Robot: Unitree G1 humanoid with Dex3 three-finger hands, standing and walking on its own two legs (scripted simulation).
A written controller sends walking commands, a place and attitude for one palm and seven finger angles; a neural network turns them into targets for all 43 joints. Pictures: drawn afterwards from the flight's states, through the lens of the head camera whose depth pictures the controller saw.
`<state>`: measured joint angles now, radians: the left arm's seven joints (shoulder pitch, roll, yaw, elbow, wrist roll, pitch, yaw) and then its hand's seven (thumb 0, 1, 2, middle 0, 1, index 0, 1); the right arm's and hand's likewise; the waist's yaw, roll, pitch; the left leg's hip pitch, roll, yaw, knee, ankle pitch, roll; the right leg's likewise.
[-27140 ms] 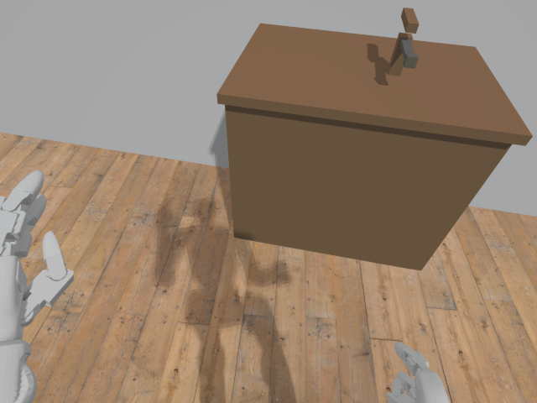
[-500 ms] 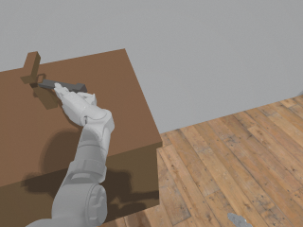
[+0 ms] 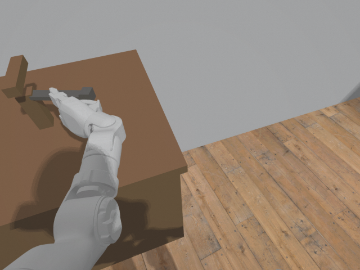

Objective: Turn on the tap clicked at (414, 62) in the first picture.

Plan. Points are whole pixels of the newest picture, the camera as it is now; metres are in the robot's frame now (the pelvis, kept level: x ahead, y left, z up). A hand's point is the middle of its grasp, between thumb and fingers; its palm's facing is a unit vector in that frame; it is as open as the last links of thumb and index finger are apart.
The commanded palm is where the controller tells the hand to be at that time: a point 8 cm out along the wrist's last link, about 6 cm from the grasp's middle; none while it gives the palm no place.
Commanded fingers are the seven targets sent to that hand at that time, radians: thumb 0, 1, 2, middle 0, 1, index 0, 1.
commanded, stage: lift the hand up off the lever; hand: left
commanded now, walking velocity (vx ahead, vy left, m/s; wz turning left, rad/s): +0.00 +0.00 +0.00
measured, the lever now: (87, 95) +0.49 +0.22 +0.14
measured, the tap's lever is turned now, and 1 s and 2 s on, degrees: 68 71 71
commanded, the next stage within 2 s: none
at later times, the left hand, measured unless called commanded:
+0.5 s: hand (94, 100) +0.46 +0.19 +0.15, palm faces +0.81 -0.58 -0.11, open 7.8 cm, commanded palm +0.41 +0.21 +0.15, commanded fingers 0.00 0.90 0.90 -0.15 -0.15 -0.15 -0.15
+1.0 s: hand (83, 96) +0.45 +0.21 +0.17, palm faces +0.82 -0.57 -0.08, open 7.8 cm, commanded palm +0.39 +0.22 +0.17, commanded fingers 0.00 0.90 0.90 -0.15 -0.15 -0.15 -0.15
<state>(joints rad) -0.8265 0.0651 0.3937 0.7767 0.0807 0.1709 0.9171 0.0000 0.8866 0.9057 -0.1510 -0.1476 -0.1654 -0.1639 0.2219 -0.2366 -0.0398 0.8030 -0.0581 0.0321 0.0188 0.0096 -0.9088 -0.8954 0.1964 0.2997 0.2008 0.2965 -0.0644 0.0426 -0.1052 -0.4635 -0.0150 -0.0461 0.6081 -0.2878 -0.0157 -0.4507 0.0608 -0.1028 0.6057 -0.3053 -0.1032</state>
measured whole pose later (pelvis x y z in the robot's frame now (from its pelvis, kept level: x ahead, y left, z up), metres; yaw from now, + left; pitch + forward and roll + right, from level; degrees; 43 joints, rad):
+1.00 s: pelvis +0.01 +0.00 +0.01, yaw +0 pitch +6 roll +1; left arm -0.76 0.05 0.36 0.61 0.04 0.26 0.88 0.02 0.90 0.90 -0.15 -0.15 -0.15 -0.15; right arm 0.21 -0.23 -0.05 0.79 -0.06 0.01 0.03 0.01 -0.91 -0.90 0.20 0.30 0.20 0.30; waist -0.03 0.05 -0.10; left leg -0.37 -0.02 -0.05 0.56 -0.29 -0.01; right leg -0.35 0.06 -0.10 0.55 -0.30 -0.10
